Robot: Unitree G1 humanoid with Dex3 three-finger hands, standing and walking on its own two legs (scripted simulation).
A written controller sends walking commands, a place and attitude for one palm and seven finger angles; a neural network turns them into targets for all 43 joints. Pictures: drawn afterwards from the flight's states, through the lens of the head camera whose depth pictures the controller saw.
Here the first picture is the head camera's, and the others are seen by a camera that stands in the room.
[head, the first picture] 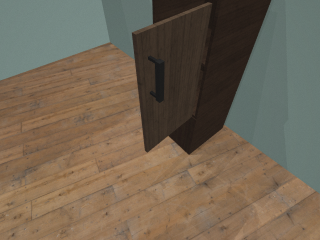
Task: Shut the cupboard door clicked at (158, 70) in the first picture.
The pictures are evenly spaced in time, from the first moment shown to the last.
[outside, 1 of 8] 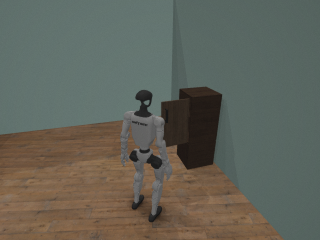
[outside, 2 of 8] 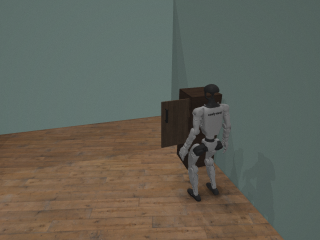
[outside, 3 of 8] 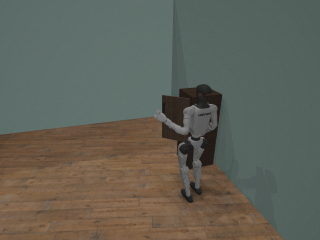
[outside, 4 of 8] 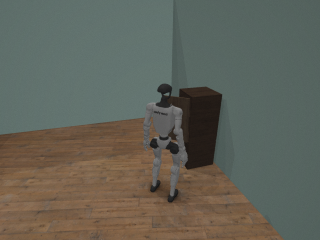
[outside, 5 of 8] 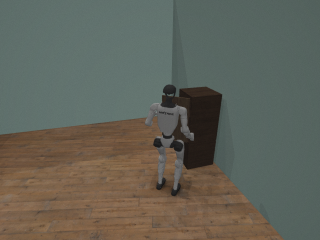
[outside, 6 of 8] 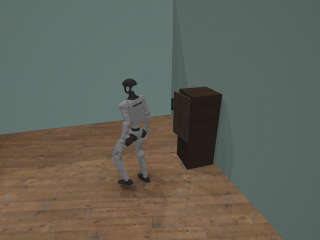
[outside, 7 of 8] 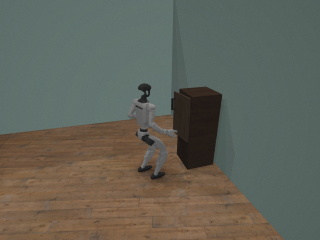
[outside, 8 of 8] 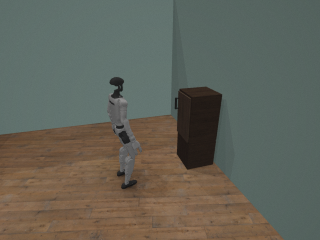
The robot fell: no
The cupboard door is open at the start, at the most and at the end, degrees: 94 94 1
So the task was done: yes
